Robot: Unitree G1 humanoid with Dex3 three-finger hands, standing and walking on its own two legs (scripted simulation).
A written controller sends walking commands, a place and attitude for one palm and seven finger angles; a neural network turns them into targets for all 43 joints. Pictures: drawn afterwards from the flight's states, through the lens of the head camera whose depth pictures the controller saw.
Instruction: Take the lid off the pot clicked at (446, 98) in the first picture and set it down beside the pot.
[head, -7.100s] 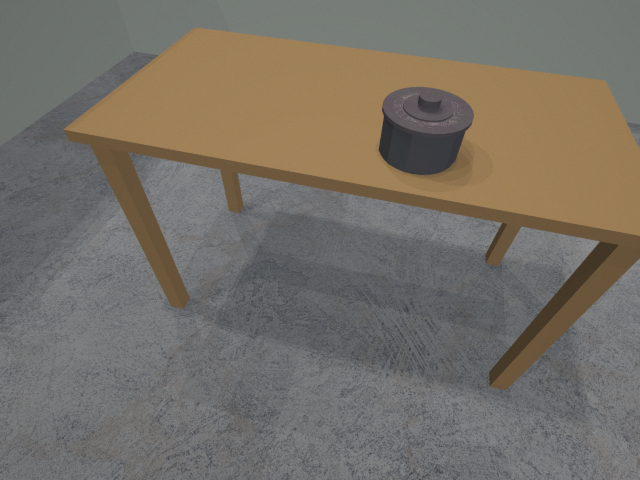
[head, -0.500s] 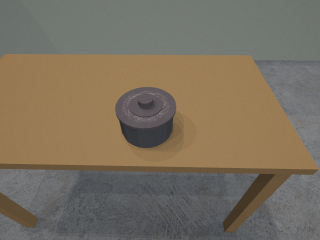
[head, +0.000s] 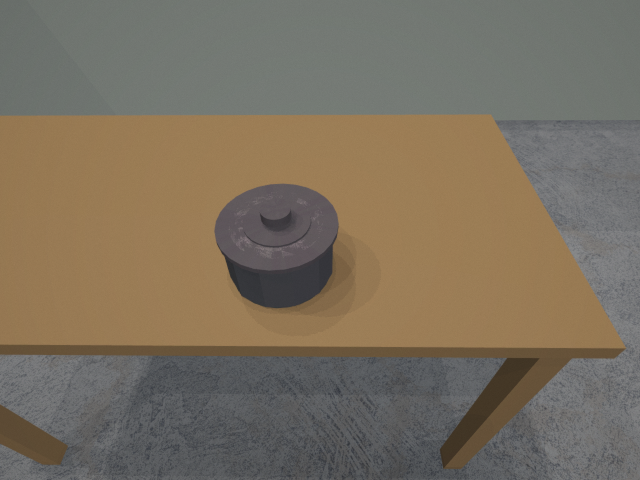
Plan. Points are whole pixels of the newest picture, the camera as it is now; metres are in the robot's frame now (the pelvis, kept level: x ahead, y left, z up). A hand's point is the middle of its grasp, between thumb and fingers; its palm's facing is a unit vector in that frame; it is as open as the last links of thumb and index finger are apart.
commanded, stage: look again from close up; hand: left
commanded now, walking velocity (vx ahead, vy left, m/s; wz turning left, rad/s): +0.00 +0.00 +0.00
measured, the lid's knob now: (275, 213) +0.44 +0.09 +0.11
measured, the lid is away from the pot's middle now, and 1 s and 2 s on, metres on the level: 0.00 0.00 0.00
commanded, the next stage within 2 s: lift the closed hand beside the body in 0.58 s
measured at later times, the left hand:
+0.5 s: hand out of the picture +0.01 +0.14 -0.17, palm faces +0.01 -0.98 -0.22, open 7.4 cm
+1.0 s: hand (210, 461) +0.16 +0.15 -0.03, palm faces +0.19 -0.96 -0.22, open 5.4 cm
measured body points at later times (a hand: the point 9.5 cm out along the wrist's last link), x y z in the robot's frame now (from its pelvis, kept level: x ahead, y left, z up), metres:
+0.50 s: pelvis +0.01 -0.02 +0.00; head +0.02 -0.04 +0.45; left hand +0.01 +0.19 -0.15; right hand +0.00 -0.23 -0.17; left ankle +0.01 +0.07 -0.74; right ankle +0.02 -0.15 -0.74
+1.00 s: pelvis +0.01 -0.04 +0.00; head -0.01 -0.04 +0.45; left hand +0.14 +0.20 -0.01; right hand +0.22 -0.28 -0.05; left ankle +0.01 +0.07 -0.74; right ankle +0.02 -0.15 -0.74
